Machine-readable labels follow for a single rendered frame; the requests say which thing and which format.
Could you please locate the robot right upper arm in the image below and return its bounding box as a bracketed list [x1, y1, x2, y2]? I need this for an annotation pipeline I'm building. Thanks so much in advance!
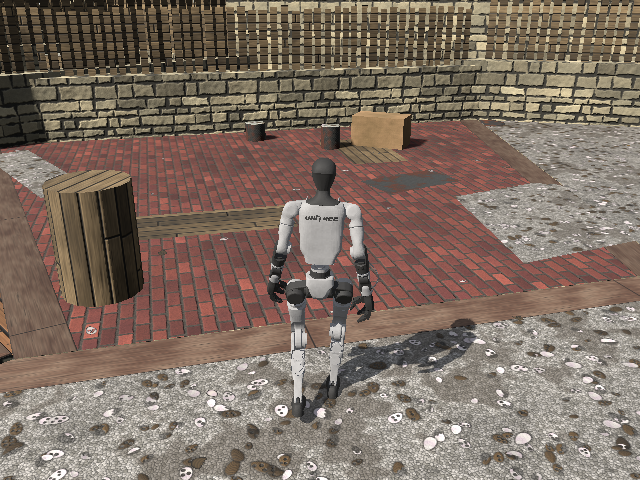
[343, 202, 365, 260]

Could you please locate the robot right thigh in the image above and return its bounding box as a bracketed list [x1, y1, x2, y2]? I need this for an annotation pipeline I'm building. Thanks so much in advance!
[329, 278, 353, 341]

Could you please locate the right robot forearm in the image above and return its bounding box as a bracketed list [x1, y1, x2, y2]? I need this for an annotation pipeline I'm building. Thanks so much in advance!
[354, 245, 373, 296]

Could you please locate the right robot hand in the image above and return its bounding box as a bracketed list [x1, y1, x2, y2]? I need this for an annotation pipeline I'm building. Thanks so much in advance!
[350, 294, 374, 323]

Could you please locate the right robot foot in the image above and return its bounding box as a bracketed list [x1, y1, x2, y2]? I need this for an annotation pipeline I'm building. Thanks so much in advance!
[326, 375, 340, 399]

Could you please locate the robot left upper arm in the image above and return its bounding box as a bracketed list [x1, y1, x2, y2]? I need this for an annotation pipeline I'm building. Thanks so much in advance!
[276, 200, 302, 255]

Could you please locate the left robot forearm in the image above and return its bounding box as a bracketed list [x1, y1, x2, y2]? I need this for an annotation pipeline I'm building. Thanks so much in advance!
[269, 240, 287, 283]

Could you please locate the left robot hand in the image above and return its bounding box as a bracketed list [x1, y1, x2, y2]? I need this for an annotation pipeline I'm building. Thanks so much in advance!
[267, 280, 287, 303]

